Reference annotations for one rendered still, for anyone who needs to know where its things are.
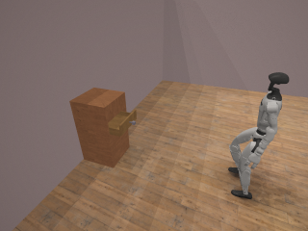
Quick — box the left robot hand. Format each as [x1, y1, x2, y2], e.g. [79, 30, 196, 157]
[244, 153, 261, 169]

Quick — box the drawer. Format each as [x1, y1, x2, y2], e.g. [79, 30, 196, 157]
[108, 110, 137, 137]

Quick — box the right robot thigh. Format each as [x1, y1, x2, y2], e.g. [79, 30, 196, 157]
[230, 127, 258, 152]

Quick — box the cabinet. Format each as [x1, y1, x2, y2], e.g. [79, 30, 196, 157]
[69, 88, 130, 168]

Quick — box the left robot forearm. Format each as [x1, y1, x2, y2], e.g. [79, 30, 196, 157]
[254, 129, 275, 156]

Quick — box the robot left shin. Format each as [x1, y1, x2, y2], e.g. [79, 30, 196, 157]
[239, 169, 250, 195]

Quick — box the robot left upper arm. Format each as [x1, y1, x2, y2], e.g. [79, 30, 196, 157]
[266, 101, 279, 134]

